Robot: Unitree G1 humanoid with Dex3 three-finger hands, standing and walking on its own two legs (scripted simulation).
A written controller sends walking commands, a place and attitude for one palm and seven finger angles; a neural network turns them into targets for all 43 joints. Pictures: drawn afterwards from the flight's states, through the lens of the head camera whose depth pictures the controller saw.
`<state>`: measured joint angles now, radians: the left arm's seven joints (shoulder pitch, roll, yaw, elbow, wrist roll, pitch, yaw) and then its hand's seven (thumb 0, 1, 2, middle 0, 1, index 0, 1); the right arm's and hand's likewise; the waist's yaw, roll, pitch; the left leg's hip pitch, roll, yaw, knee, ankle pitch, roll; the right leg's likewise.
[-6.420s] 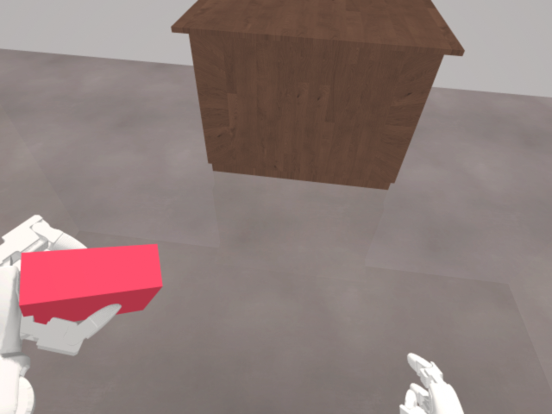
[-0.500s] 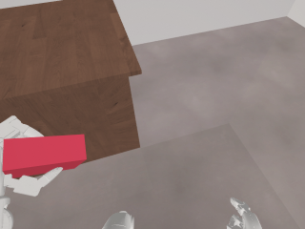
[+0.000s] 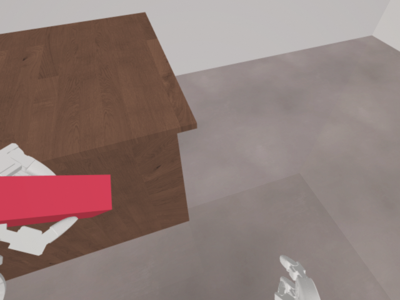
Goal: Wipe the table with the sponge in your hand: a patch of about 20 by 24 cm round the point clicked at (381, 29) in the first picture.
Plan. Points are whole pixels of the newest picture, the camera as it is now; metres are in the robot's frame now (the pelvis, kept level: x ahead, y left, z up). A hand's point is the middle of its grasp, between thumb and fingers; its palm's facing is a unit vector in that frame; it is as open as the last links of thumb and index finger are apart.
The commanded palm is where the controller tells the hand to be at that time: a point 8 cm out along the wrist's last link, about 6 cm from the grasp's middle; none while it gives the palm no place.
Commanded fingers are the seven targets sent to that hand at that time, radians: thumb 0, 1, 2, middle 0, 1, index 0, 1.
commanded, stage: take the last steps up to it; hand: left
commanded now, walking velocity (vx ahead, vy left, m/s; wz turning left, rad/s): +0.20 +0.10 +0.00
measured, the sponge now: (71, 200) +0.22 +0.20 +0.17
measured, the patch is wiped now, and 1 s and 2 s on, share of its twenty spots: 0.00 0.00 0.00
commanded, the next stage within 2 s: come to a stop and stand still in 0.32 s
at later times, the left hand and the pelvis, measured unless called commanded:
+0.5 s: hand (35, 146) +0.30 +0.29 +0.19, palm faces +0.41 -0.82 -0.40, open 9.3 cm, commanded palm +0.24 +0.32 +0.19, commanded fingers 0.00 0.10 1.30 -1.20 -1.60 -1.20 -1.60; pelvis +0.07 +0.04 +0.01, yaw -1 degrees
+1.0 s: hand (56, 154) +0.30 +0.25 +0.18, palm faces +0.36 -0.83 -0.42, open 9.3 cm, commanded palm +0.24 +0.29 +0.19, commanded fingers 0.00 0.10 1.30 -1.20 -1.60 -1.20 -1.60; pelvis +0.07 +0.02 +0.01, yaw -2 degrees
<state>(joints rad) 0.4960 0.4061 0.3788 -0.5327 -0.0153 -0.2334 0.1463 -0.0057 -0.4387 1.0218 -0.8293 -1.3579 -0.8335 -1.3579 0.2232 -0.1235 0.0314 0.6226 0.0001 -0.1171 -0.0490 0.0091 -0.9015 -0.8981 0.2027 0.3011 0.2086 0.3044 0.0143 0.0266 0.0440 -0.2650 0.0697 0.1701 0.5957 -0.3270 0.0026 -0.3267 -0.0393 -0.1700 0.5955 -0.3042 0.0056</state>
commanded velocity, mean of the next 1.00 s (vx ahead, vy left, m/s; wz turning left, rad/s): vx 0.04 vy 0.02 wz -0.01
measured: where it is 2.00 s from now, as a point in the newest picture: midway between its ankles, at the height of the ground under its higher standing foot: outside the picture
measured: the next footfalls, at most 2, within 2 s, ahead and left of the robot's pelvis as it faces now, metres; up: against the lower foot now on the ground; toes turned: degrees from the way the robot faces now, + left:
left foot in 0.34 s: +0.12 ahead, +0.13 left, +0.00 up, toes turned -2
right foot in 0.64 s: +0.14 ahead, -0.06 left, +0.00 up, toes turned -5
